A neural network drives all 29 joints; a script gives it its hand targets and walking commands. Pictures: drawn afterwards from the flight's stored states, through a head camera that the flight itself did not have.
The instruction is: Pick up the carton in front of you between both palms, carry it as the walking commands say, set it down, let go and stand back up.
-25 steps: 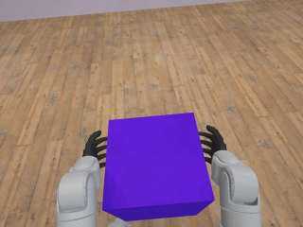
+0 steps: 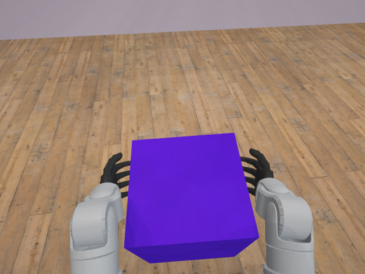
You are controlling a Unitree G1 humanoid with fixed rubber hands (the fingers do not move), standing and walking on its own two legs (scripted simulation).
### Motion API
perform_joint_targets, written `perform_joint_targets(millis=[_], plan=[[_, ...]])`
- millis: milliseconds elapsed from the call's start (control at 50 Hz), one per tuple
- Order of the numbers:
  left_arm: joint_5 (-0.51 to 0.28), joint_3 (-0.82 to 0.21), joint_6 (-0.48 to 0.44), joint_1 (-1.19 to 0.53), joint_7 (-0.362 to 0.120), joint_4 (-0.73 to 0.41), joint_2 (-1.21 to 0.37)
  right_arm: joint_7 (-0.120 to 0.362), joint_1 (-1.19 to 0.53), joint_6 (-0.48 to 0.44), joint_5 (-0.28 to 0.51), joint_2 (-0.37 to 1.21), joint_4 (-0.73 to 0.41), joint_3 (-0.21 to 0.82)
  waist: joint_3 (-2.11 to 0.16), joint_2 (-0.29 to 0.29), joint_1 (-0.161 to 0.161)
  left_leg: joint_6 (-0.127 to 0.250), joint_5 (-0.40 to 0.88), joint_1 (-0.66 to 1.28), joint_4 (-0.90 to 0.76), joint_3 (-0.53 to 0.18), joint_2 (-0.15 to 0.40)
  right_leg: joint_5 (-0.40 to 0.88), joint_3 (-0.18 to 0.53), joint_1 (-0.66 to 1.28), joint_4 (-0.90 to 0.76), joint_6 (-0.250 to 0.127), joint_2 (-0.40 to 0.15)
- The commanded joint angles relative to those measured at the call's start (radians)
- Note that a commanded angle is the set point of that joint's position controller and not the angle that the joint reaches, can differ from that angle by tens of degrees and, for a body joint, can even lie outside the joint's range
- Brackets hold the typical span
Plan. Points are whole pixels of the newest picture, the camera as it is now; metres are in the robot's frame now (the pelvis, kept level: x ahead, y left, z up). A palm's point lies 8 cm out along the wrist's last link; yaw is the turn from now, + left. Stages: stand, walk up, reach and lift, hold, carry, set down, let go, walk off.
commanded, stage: carry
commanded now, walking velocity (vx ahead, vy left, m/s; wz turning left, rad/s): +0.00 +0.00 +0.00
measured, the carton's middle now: (188, 204) +0.28 +0.00 +0.00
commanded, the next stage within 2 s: hold in 1.40 s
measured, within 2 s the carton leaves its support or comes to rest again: neither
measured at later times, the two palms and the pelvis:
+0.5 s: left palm (124, 179) +0.31 +0.13 +0.07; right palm (262, 175) +0.31 -0.16 +0.07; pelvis +0.04 -0.02 -0.01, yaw +0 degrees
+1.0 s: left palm (125, 196) +0.29 +0.13 +0.03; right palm (261, 194) +0.28 -0.16 +0.03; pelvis +0.01 -0.01 +0.00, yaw +0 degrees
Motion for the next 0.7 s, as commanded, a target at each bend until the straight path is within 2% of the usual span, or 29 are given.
perform_joint_targets(millis=[0,40,80,180,280,400,560,680], plan=[[-0.423,-0.695,-0.005,-0.427,-0.289,0.003,-0.912,0.280,-0.404,0.030,0.408,0.926,0.004,0.700,-0.326,-0.012,0.000,-0.033,0.424,0.182,0.037,-0.114,0.146,0.413,0.063,0.088,0.000,-0.011,-0.114],[-0.417,-0.685,-0.005,-0.420,-0.296,0.043,-0.912,0.283,-0.412,0.034,0.405,0.926,0.032,0.700,-0.317,-0.022,0.001,-0.039,0.526,0.171,0.078,-0.114,0.145,0.542,0.062,0.092,0.028,-0.009,-0.109],[-0.420,-0.679,-0.007,-0.439,-0.299,0.059,-0.921,0.284,-0.433,0.033,0.408,0.934,0.048,0.700,-0.316,-0.024,0.000,-0.046,0.545,0.155,0.098,-0.108,0.136,0.617,0.059,0.104,0.043,-0.005,-0.105],[-0.439,-0.683,-0.017,-0.507,-0.298,0.027,-0.950,0.281,-0.493,0.025,0.430,0.966,0.025,0.712,-0.333,-0.019,-0.001,-0.052,0.517,0.143,0.116,-0.106,0.126,0.659,0.054,0.129,0.063,-0.009,-0.102],[-0.441,-0.690,-0.021,-0.502,-0.290,-0.005,-0.954,0.276,-0.478,0.021,0.435,0.972,0.003,0.714,-0.365,0.003,0.000,-0.044,0.534,0.163,0.129,-0.110,0.130,0.615,0.051,0.134,0.082,-0.017,-0.096],[-0.422,-0.707,-0.047,-0.448,-0.299,0.024,-0.972,0.286,-0.417,-0.006,0.413,0.993,0.036,0.721,-0.360,0.010,0.002,-0.040,0.498,0.157,0.128,-0.115,0.137,0.549,0.051,0.123,0.081,-0.021,-0.095],[-0.390,-0.722,-0.150,-0.457,-0.313,0.074,-0.957,0.299,-0.415,-0.108,0.372,0.980,0.088,0.726,-0.303,0.014,0.003,-0.037,0.380,0.138,0.085,-0.122,0.143,0.389,0.055,0.088,0.041,-0.026,-0.091],[-0.335,-0.674,-0.231,-0.419,-0.311,0.144,-0.911,0.298,-0.383,-0.191,0.316,0.929,0.153,0.679,-0.275,0.016,0.003,-0.034,0.310,0.127,0.050,-0.128,0.145,0.292,0.058,0.074,0.011,-0.030,-0.088]])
